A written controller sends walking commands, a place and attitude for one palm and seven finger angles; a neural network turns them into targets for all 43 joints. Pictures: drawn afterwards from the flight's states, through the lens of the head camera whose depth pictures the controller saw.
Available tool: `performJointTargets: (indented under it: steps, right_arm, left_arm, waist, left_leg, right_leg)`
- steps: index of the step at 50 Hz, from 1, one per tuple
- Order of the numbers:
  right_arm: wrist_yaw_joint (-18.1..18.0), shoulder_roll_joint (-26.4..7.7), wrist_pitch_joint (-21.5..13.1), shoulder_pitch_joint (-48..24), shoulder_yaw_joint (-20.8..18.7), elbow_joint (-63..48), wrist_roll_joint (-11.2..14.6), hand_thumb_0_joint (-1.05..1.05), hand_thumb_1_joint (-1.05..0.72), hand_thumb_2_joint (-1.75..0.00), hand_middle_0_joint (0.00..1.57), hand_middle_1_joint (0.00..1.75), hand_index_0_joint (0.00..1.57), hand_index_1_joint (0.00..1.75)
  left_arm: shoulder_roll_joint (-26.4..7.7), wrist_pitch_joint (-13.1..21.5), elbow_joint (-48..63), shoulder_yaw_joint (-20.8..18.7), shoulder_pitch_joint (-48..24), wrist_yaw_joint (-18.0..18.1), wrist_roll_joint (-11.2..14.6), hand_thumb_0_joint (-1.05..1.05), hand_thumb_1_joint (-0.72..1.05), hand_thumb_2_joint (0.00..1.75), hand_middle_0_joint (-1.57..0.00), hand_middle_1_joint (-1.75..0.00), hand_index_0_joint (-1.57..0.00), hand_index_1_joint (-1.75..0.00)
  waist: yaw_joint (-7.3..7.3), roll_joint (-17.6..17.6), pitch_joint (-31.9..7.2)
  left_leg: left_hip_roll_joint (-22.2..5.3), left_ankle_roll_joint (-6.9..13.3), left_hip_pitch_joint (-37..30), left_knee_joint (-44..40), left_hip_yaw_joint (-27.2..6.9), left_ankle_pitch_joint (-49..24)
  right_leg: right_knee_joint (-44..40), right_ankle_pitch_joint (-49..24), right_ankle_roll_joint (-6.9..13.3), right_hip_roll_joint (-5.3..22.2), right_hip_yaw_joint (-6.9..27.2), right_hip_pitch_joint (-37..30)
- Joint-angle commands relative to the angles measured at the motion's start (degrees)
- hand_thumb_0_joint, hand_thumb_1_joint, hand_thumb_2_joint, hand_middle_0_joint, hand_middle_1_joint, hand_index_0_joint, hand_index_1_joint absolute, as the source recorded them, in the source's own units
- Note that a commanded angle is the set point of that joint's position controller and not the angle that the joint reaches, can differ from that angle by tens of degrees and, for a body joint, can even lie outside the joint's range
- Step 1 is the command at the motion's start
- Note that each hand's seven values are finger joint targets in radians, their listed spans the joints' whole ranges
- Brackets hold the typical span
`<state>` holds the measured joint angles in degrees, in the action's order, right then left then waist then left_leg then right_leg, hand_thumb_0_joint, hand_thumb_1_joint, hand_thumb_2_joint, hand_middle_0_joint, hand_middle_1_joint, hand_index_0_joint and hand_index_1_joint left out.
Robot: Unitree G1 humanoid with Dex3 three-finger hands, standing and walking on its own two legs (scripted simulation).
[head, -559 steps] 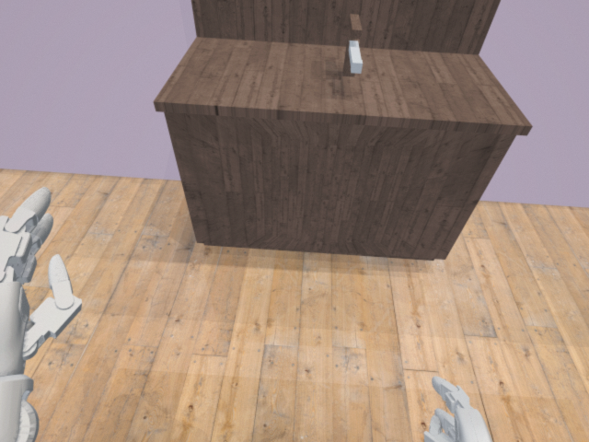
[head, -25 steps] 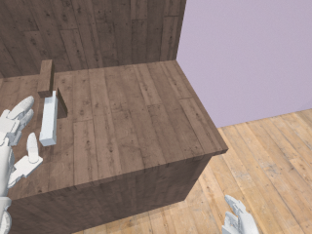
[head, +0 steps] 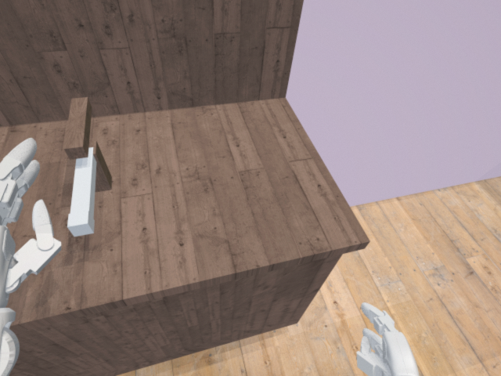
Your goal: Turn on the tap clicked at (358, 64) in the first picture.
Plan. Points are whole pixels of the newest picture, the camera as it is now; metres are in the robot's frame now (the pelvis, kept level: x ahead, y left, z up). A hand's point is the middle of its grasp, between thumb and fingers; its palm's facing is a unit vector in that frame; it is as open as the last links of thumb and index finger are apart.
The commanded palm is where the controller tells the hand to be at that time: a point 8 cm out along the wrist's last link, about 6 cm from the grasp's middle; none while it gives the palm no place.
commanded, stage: look again from close up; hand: left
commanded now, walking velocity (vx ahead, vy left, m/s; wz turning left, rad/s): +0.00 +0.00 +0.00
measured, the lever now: (81, 223) +0.30 +0.29 +0.06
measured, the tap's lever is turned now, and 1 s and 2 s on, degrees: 0 0 0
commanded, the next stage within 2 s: turn the palm inward beside the body in 0.22 s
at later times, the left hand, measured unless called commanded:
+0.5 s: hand (24, 215) +0.23 +0.28 +0.19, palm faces +0.43 -0.86 -0.28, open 7.4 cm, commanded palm +0.15 +0.28 +0.17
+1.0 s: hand (107, 284) +0.19 +0.19 +0.13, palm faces +0.40 -0.85 -0.34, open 7.4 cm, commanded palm +0.13 +0.24 +0.15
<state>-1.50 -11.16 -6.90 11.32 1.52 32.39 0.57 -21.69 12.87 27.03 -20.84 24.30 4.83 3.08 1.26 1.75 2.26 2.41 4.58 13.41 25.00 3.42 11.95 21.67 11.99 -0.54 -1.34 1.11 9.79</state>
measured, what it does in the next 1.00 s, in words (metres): shifts its weight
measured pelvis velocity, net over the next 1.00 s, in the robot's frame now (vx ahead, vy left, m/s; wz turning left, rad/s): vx -0.03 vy -0.08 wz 0.08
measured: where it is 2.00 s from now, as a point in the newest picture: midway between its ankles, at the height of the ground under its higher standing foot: outside the picture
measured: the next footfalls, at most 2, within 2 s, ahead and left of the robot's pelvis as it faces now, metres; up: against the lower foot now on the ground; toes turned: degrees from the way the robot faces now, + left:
none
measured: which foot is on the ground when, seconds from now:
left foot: down 0.00-1.00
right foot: down 0.00-1.00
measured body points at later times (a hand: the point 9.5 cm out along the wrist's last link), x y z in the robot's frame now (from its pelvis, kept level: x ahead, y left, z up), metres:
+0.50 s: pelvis -0.02 -0.01 -0.01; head -0.02 +0.00 +0.44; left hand +0.20 +0.32 +0.21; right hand +0.17 -0.23 -0.09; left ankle +0.02 +0.06 -0.74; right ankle -0.01 -0.13 -0.74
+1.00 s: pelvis -0.03 -0.08 -0.03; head -0.04 -0.11 +0.42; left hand +0.16 +0.23 +0.15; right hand +0.19 -0.28 -0.11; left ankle +0.02 +0.06 -0.74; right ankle -0.01 -0.13 -0.74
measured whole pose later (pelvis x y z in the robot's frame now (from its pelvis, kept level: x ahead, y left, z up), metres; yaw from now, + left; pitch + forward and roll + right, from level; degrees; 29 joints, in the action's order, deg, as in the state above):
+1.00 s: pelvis -0.03 -0.08 -0.03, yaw +5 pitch -1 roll +0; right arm -4.5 -14.1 -6.3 6.5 2.1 38.9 1.8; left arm -22.5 -5.2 13.9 -16.8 12.5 1.6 8.7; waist 2.8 -4.6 -0.7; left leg 0.1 -0.9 23.3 40.0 -3.4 16.7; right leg 38.6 19.6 4.8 -4.5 -5.8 18.8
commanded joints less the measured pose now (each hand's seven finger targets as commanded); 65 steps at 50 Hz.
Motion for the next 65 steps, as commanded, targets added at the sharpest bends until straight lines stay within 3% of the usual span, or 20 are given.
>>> performJointTargets:
  steps: [1,15,16,17,18,19,20,21,23,26,30,31,35,41,46,49,51,54,58,65]
  right_arm:
    - [-0.94,-7.60,-3.29,-5.14,-3.17,-8.66,0.44,0.00,-0.90,-0.90,0.20,0.30,0.20,0.30]
    - [-1.14,-7.66,-3.11,-5.00,-3.38,-9.17,0.39,0.00,-0.90,-0.90,0.20,0.30,0.20,0.30]
    - [-5.43,-13.58,-0.54,6.74,7.57,-16.29,4.95,0.00,-0.90,-0.90,0.20,0.30,0.20,0.30]
    - [-4.50,-7.21,-2.21,-4.96,-3.28,-4.54,-2.39,0.00,-0.90,-0.90,0.20,0.30,0.20,0.30]
    - [-0.77,-10.38,-3.34,-4.42,-3.21,-6.05,-1.91,0.00,-0.90,-0.90,0.20,0.30,0.20,0.30]
    - [0.00,-13.30,-2.11,-2.50,-4.79,-4.74,-0.98,0.00,-0.90,-0.90,0.20,0.30,0.20,0.30]
    - [-0.44,-11.63,-2.38,-5.49,-3.95,-6.28,-0.27,0.00,-0.90,-0.90,0.20,0.30,0.20,0.30]
    - [-0.26,-11.26,-2.39,-6.92,-3.35,-5.62,1.52,0.00,-0.90,-0.90,0.20,0.30,0.20,0.30]
    - [0.55,-12.34,-2.22,-8.78,-2.85,-5.87,1.84,0.00,-0.90,-0.90,0.20,0.30,0.20,0.30]
    - [1.54,-10.99,-1.46,-11.52,-1.76,-7.72,1.91,0.00,-0.90,-0.90,0.20,0.30,0.20,0.30]
    - [0.69,-10.06,-1.38,-11.27,-2.21,-7.61,-0.59,0.00,-0.90,-0.90,0.20,0.30,0.20,0.30]
    - [0.18,-9.63,-1.61,-11.19,-2.23,-6.39,-0.33,0.00,-0.90,-0.90,0.20,0.30,0.20,0.30]
    - [-0.40,-8.34,-2.86,-10.87,-1.73,-2.46,-0.50,0.00,-0.90,-0.90,0.20,0.30,0.20,0.30]
    - [-3.17,-9.78,-2.27,-13.71,-0.76,-2.84,1.26,0.00,-0.90,-0.90,0.20,0.30,0.20,0.30]
    - [-4.38,-8.76,-2.66,-15.85,-1.16,-3.53,1.85,0.00,-0.90,-0.90,0.20,0.30,0.20,0.30]
    - [-3.46,-8.17,-3.48,-13.65,-2.43,-3.26,1.02,0.00,-0.90,-0.90,0.20,0.30,0.20,0.30]
    - [-2.82,-7.92,-3.91,-12.51,-2.90,-2.73,1.21,0.00,-0.90,-0.90,0.20,0.30,0.20,0.30]
    - [-2.07,-8.00,-4.44,-10.38,-2.68,-3.91,1.51,0.00,-0.90,-0.90,0.20,0.30,0.20,0.30]
    - [-2.73,-9.41,-4.51,-7.40,-2.75,-3.98,2.03,0.00,-0.90,-0.90,0.20,0.30,0.20,0.30]
    - [-3.78,-9.97,-8.87,-4.29,-3.21,-3.94,1.80,0.00,-0.90,-0.90,0.20,0.30,0.20,0.30]
  left_arm:
    - [-8.45,3.25,10.63,-5.28,-3.14,1.34,0.03,0.00,0.90,0.90,-0.20,-0.30,-0.20,-0.30]
    - [-8.92,3.75,11.88,-5.01,-4.55,1.50,-0.29,0.00,0.90,0.90,-0.20,-0.30,-0.20,-0.30]
    - [-54.22,10.91,32.96,-17.97,-56.50,2.95,-3.21,0.00,0.90,0.90,-0.20,-0.30,-0.20,-0.30]
    - [-23.03,-1.13,-1.51,-16.51,-39.11,0.30,-6.79,0.00,0.90,0.90,-0.20,-0.30,-0.20,-0.30]
    - [-16.21,-3.66,-6.16,-5.87,-27.76,-0.86,-1.58,0.00,0.90,0.90,-0.20,-0.30,-0.20,-0.30]
    - [-15.40,-5.74,-3.20,-10.16,-22.42,-1.64,-0.40,0.00,0.90,0.90,-0.20,-0.30,-0.20,-0.30]
    - [-6.68,-9.62,-1.58,-3.50,-20.60,-4.60,4.77,0.00,0.90,0.90,-0.20,-0.30,-0.20,-0.30]
    - [-3.83,-13.89,-5.89,-3.27,-15.89,-6.24,8.47,0.00,0.90,0.90,-0.20,-0.30,-0.20,-0.30]
    - [-4.95,-19.01,0.30,-0.31,-12.87,-8.46,8.72,0.00,0.90,0.90,-0.20,-0.30,-0.20,-0.30]
    - [-8.13,-20.19,7.23,0.58,-11.54,-6.45,2.38,0.00,0.90,0.90,-0.20,-0.30,-0.20,-0.30]
    - [-13.18,-8.33,13.83,-7.49,-12.38,0.56,0.81,0.00,0.90,0.90,-0.20,-0.30,-0.20,-0.30]
    - [-18.11,-4.76,17.52,-12.11,-15.77,2.69,1.41,0.00,0.90,0.90,-0.20,-0.30,-0.20,-0.30]
    - [-12.54,0.35,7.26,-8.00,-22.06,7.04,1.35,0.00,0.90,0.90,-0.20,-0.30,-0.20,-0.30]
    - [-11.39,-12.79,-5.23,1.34,-25.97,-0.74,3.24,0.00,0.90,0.90,-0.20,-0.30,-0.20,-0.30]
    - [-15.09,-15.89,-1.29,-2.62,-26.13,-2.93,4.93,0.00,0.90,0.90,-0.20,-0.30,-0.20,-0.30]
    - [-15.13,-9.96,3.04,-8.53,-19.23,-0.98,6.94,0.00,0.90,0.90,-0.20,-0.30,-0.20,-0.30]
    - [-17.79,-7.13,4.16,-13.49,-13.14,0.75,7.69,0.00,0.90,0.90,-0.20,-0.30,-0.20,-0.30]
    - [-11.61,-7.01,5.38,-10.03,-5.57,1.32,8.99,0.00,0.90,0.90,-0.20,-0.30,-0.20,-0.30]
    - [-9.61,-11.34,4.11,-8.19,-2.01,-1.00,9.85,0.00,0.90,0.90,-0.20,-0.30,-0.20,-0.30]
    - [-7.83,-5.74,11.11,-4.10,-4.32,-3.49,9.98,0.00,0.90,0.90,-0.20,-0.30,-0.20,-0.30]
  waist:
    - [0.02,-5.85,-9.74]
    - [0.00,-6.29,-8.14]
    - [-4.60,-21.19,-5.70]
    - [3.38,-12.53,-14.12]
    - [-0.31,-6.89,-7.75]
    - [1.07,-6.12,-17.78]
    - [2.64,-7.89,-18.14]
    - [2.57,-8.76,-16.82]
    - [3.82,-7.79,-14.13]
    - [3.22,-6.45,-9.70]
    - [1.98,1.70,-11.60]
    - [2.41,-0.76,-12.63]
    - [0.52,-9.44,-7.87]
    - [0.15,-11.49,-5.38]
    - [2.24,-0.61,-4.52]
    - [3.81,5.04,-10.36]
    - [5.29,2.60,-12.94]
    - [4.11,-3.69,-14.87]
    - [2.52,-1.63,-13.47]
    - [1.53,-1.86,-15.55]
  left_leg:
    - [-7.51,-4.75,-5.19,-4.88,-6.31,-9.47]
    - [-7.82,-3.75,-1.88,-7.66,-8.05,-0.06]
    - [-6.79,-1.07,15.35,-7.75,-11.34,17.04]
    - [-4.73,-8.15,-4.23,-4.18,-8.63,-2.56]
    - [-4.90,-10.41,-5.98,-4.36,-10.66,-17.04]
    - [-7.41,-10.02,-15.39,-1.06,-11.12,-24.78]
    - [-5.91,-9.25,-17.41,-0.52,-10.39,-24.70]
    - [-5.76,-9.30,-18.13,-0.89,-9.81,-23.24]
    - [-4.80,-8.11,-13.56,-0.39,-8.43,-20.23]
    - [-3.78,-6.61,-6.89,-0.15,-7.40,-10.90]
    - [-3.42,-5.19,-1.90,1.38,-8.52,2.24]
    - [-3.46,-5.24,-2.17,1.25,-8.39,5.42]
    - [-2.12,-3.89,2.18,4.09,-7.56,18.40]
    - [-0.20,-3.07,6.09,9.60,-4.83,14.44]
    - [-2.10,-4.88,10.26,14.39,-6.51,9.16]
    - [-3.14,-4.86,11.54,14.47,-7.76,7.09]
    - [-3.22,-4.67,10.94,14.09,-7.49,5.09]
    - [-2.77,-4.26,9.92,14.57,-5.98,-0.06]
    - [-2.56,-3.37,8.70,14.66,-4.83,-6.39]
    - [-1.76,-1.84,3.08,14.10,-5.19,-11.74]
  right_leg:
    - [-1.48,-10.95,1.56,3.27,2.20,-1.60]
    - [-1.75,-6.15,1.50,3.19,1.94,-2.88]
    - [7.72,4.38,-3.05,-2.92,0.88,-12.78]
    - [9.27,-0.72,3.79,-1.75,-3.26,0.52]
    - [6.51,-1.47,3.46,-1.75,-6.40,7.38]
    - [8.70,-3.73,2.33,-2.31,-5.44,10.48]
    - [8.50,-2.14,2.23,-1.17,-4.59,11.36]
    - [9.02,-1.58,2.30,-1.50,-4.66,11.91]
    - [8.21,-4.86,2.53,-0.29,-6.35,9.61]
    - [8.51,-4.68,2.92,-1.04,-6.57,9.04]
    - [9.72,3.23,2.06,-2.05,-6.22,12.20]
    - [9.77,5.14,2.04,-2.39,-5.51,12.22]
    - [9.15,12.67,1.91,-1.10,-3.95,16.32]
    - [2.03,22.05,2.06,2.97,3.11,15.03]
    - [-3.03,29.45,-0.11,8.27,12.40,11.41]
    - [0.19,21.56,-1.37,8.28,11.02,7.44]
    - [2.81,13.19,-1.29,7.57,9.75,5.37]
    - [7.78,-7.16,-1.15,7.88,8.30,4.05]
    - [10.49,-26.48,-2.04,7.32,5.20,3.34]
    - [12.13,-25.70,-1.25,4.19,-0.32,6.66]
